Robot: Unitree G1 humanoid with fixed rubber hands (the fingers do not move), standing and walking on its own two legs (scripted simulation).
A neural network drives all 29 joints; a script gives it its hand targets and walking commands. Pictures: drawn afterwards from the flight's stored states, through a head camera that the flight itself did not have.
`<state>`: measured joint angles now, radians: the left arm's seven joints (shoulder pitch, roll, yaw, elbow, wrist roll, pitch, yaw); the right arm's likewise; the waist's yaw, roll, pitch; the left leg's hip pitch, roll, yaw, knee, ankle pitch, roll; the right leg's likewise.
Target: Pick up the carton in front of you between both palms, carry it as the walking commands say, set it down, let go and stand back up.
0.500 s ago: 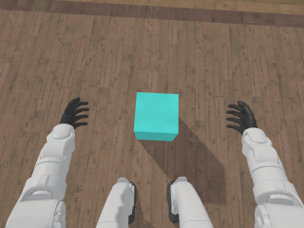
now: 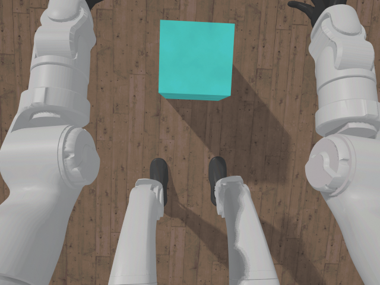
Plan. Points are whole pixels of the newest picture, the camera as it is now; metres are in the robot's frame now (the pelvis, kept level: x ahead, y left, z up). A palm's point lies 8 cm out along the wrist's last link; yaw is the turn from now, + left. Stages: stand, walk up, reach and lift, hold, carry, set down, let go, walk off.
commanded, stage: reach and lift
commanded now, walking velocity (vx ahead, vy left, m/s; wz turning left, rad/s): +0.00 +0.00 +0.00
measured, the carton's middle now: (194, 67) +0.55 -0.03 -0.53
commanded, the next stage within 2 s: none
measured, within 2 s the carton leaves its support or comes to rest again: leaves its support in 1.82 s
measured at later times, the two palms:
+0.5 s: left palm (121, 51) +0.56 +0.16 -0.34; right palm (273, 58) +0.53 -0.22 -0.33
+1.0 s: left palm (134, 61) +0.56 +0.16 -0.47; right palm (251, 65) +0.54 -0.21 -0.46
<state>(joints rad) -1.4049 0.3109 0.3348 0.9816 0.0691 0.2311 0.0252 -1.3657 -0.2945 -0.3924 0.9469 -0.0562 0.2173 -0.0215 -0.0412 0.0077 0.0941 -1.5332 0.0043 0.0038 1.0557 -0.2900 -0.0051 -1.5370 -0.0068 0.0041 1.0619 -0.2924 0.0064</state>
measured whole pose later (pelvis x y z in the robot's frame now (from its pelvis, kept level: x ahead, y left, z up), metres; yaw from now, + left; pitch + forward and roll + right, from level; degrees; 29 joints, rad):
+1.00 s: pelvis -0.03 +0.00 -0.28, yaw -1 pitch +35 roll +0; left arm -1.70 0.44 0.03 1.21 -0.24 0.10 0.11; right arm -1.68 -0.42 -0.12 1.22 0.22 0.09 -0.10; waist -0.03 -0.01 0.52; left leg -2.21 -0.04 -0.04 2.22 -0.62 -0.05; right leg -2.21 0.02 0.02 2.21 -0.61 0.02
